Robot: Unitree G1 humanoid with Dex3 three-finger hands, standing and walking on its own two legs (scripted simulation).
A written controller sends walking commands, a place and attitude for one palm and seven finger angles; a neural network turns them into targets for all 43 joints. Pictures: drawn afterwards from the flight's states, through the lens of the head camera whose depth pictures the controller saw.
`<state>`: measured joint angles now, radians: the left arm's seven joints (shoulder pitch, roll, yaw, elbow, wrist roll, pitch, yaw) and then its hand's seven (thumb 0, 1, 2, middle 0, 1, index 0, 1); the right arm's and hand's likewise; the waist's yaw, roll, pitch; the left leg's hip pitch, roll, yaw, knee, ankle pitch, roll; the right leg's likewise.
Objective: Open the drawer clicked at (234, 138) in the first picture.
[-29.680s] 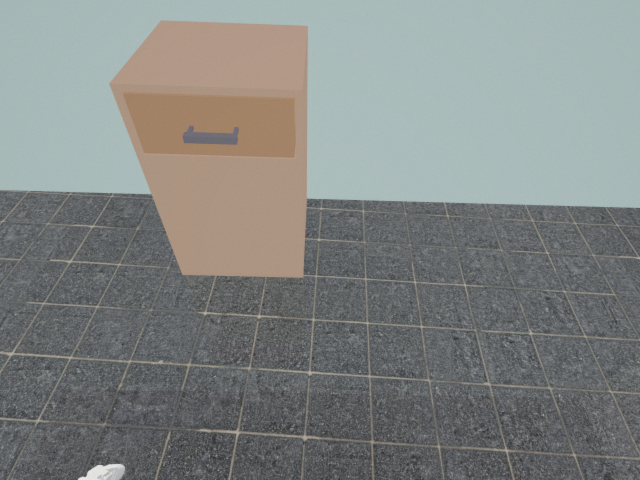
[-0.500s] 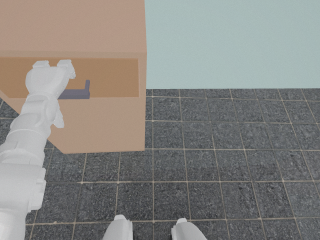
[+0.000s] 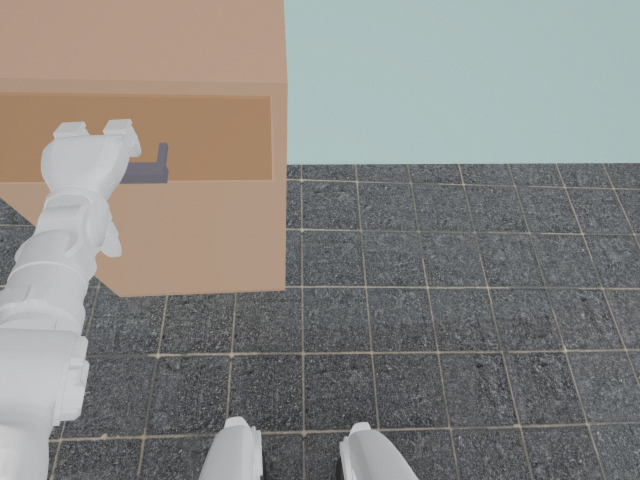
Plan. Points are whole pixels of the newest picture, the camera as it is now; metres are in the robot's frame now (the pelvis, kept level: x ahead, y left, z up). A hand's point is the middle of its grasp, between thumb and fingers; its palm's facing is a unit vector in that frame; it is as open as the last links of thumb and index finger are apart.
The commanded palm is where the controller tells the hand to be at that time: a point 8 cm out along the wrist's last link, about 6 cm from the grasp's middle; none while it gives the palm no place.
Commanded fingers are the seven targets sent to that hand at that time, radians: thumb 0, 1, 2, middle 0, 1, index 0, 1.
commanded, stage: lower the fingers behind the handle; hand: left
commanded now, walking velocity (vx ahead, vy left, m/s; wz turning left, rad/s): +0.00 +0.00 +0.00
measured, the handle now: (116, 161) +0.55 +0.25 -0.02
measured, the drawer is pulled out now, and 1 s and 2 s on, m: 0.00 0.00 0.00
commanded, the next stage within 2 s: close the thumb around the handle in 1.06 s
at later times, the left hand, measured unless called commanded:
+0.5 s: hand (115, 205) +0.49 +0.25 -0.04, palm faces -0.08 -0.01 -1.00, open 13.8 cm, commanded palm +0.49 +0.23 +0.01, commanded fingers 0.00 -0.50 0.30 -0.30 -1.20 -0.30 -1.20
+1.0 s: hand (116, 203) +0.49 +0.25 -0.04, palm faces -0.08 -0.01 -1.00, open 13.8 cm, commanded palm +0.49 +0.23 +0.00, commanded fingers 0.00 -0.50 0.30 -0.30 -1.20 -0.30 -1.20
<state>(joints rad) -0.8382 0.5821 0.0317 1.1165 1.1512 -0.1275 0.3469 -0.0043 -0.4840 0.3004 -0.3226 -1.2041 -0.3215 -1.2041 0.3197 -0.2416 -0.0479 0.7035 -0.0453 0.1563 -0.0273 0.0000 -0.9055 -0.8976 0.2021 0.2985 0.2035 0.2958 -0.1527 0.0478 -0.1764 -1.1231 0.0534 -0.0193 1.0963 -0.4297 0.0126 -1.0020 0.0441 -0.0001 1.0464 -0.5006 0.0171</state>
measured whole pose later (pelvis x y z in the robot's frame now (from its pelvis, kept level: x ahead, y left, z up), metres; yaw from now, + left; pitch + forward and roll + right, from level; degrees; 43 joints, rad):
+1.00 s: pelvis -0.03 +0.00 -0.04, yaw -1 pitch +29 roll -5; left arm -0.92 0.62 0.02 1.11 1.15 -0.11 0.32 0.00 -0.48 0.30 -0.29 -1.20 -0.32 -1.20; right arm 0.32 -0.23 -0.01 0.68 -0.04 0.13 -0.04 0.00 -0.91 -0.90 0.20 0.30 0.20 0.30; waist -0.17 0.06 -0.18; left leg -1.33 0.05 -0.04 1.28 -0.46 0.02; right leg -1.21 0.05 -0.01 1.23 -0.54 0.03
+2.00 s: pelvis -0.01 +0.01 -0.03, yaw -1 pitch +29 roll -5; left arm -0.85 0.59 0.03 1.07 1.15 -0.13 0.37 0.00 0.73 0.80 -0.33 -1.35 -0.39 -1.35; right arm 0.30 -0.24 -0.03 0.69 -0.05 0.16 -0.02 0.00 -0.91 -0.90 0.20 0.30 0.20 0.30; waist -0.15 0.06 -0.18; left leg -1.29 0.06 -0.03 1.25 -0.48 0.02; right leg -1.16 0.05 0.00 1.20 -0.55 0.03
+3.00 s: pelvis +0.02 +0.00 +0.00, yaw +0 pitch +23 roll -3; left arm -0.31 0.42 0.02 0.68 1.13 -0.11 0.48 0.01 0.74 0.79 -0.28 -1.35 -0.38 -1.35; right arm 0.21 -0.23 -0.07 0.64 -0.05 0.20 -0.01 0.00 -0.91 -0.90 0.20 0.30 0.20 0.30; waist -0.04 0.04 -0.21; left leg -1.03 0.05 0.00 1.12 -0.50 0.01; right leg -0.92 0.04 0.02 1.08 -0.56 0.02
